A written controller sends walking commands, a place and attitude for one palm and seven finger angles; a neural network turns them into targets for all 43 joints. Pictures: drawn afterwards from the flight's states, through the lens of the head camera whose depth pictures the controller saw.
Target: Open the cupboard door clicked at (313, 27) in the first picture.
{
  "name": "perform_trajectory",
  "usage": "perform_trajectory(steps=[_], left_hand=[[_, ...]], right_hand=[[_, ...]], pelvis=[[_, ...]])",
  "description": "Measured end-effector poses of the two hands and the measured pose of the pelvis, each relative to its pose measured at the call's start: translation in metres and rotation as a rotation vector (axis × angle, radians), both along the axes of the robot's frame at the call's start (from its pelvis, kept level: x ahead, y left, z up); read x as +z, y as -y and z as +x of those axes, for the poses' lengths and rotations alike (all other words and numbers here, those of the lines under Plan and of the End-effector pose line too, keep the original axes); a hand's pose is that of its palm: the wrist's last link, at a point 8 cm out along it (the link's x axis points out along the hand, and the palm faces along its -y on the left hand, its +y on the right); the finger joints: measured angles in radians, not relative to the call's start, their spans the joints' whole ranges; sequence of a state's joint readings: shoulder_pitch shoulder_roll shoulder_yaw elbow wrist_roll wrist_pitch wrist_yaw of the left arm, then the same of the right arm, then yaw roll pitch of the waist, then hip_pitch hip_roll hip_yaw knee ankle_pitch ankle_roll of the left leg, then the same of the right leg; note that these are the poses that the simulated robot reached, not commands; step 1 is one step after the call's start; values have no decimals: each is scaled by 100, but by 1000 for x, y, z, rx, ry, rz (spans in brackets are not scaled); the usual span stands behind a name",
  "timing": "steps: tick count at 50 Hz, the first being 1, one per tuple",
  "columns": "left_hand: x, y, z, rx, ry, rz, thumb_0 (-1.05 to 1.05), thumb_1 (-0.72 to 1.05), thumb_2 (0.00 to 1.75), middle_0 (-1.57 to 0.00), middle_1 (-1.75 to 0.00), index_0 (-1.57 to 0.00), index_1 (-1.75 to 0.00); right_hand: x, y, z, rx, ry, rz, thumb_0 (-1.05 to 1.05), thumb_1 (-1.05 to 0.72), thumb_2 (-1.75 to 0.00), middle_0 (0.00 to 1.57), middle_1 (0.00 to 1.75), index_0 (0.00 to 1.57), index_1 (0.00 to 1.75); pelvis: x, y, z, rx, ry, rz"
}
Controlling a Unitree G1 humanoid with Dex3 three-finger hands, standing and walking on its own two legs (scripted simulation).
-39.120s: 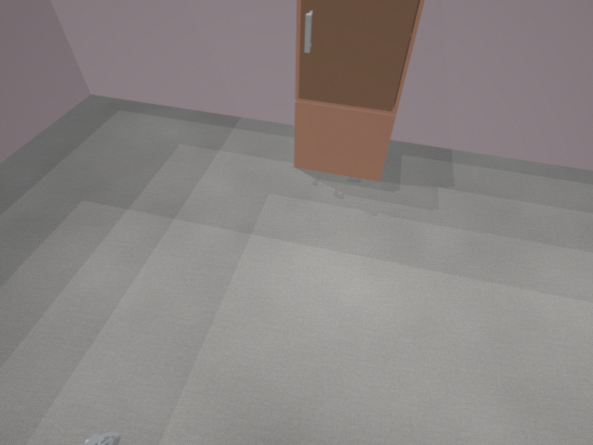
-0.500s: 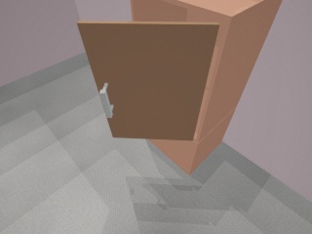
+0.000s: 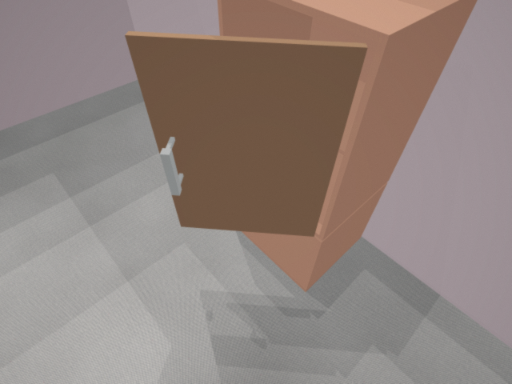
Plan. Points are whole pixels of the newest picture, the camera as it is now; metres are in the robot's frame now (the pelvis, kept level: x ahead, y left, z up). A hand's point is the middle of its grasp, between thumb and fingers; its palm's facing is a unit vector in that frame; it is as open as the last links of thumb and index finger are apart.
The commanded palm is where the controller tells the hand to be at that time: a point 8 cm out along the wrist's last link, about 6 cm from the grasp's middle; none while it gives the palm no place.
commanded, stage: come to a stop and stand still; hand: left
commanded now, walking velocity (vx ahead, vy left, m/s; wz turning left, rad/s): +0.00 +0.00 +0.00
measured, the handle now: (174, 166) +0.58 +0.24 -0.05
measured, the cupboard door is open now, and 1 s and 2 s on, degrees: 43 43 43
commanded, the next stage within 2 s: look again from close up in 0.10 s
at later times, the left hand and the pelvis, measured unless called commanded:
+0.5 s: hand out of the picture +0.04 +0.18 -0.17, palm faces +0.01 -0.97 -0.22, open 7.3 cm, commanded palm none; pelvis +0.01 -0.01 +0.00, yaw +0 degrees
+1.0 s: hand (138, 344) +0.19 +0.20 -0.04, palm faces +0.27 -0.96 -0.06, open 7.6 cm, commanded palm +0.11 +0.24 -0.07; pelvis -0.01 +0.00 -0.01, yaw +4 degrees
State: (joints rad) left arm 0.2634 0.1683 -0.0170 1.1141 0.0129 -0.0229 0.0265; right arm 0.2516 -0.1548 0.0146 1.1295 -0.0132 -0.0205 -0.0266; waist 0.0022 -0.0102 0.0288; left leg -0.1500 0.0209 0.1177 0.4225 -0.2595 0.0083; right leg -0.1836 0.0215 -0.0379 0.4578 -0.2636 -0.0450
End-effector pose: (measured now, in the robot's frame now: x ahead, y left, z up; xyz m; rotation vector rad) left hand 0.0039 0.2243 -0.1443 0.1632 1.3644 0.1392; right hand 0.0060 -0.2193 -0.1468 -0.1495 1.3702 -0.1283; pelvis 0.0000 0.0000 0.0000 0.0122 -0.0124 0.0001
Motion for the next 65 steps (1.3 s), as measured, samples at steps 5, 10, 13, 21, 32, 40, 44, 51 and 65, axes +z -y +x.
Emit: perform_trajectory(steps=[5, 10, 13, 21, 32, 40, 44, 51, 65], left_hand=[[1, -2, 9, 1, 16, 7, 0, 91, 90, -20, -30, -20, -30], [2, -4, 17, -1, 28, 13, 0, 91, 90, -20, -30, -20, -30], [2, -6, 22, -3, 34, 17, 0, 91, 90, -20, -30, -20, -30], [4, -8, 30, -6, 46, 26, 0, 91, 90, -20, -30, -20, -30], [5, -7, 32, -8, 43, 27, 0, 91, 90, -20, -30, -20, -30], [4, -5, 29, -3, 35, 22, 0, 91, 90, -20, -30, -20, -30], [22, -7, 52, 93, 218, 21, 1, 91, 90, -20, -30, -20, -30], [120, -20, 157, 102, 1076, -7, 1, 84, 87, -20, -35, -21, -35], [67, -28, 113, -88, 1305, -141, 1, 54, 75, -23, -54, -23, -53]], right_hand=[[1, 5, 11, 7, 14, -9, 1, -91, -89, 20, 30, 20, 30], [3, 11, 19, 9, 24, -21, 0, -91, -89, 20, 30, 20, 30], [3, 14, 22, 12, 26, -27, 0, -91, -89, 20, 30, 20, 30], [4, 19, 26, 16, 24, -36, 0, -90, -89, 20, 30, 20, 30], [5, 22, 26, 17, 14, -37, 0, -90, -89, 20, 30, 20, 30], [6, 23, 25, 17, 7, -39, 0, -90, -89, 20, 30, 20, 30], [9, 25, 34, 14, 103, -53, 1, -90, -89, 20, 30, 20, 30], [26, 33, 106, 91, 538, -80, 1, -90, -89, 20, 30, 20, 30], [12, 14, 190, 264, 897, -91, 1, -90, -89, 20, 30, 20, 30]], pelvis=[[0, 1, 4, 1, -3, 0], [0, 2, 8, 1, -4, 0], [0, 3, 9, 1, -4, 0], [1, 5, 12, 2, -4, 1], [2, 8, 14, 2, -6, 0], [2, 9, 14, 3, -6, 0], [0, 7, 11, 11, -13, -6], [-19, 5, -10, 66, -104, 1], [-105, 8, -48, 63, -253, -28]])
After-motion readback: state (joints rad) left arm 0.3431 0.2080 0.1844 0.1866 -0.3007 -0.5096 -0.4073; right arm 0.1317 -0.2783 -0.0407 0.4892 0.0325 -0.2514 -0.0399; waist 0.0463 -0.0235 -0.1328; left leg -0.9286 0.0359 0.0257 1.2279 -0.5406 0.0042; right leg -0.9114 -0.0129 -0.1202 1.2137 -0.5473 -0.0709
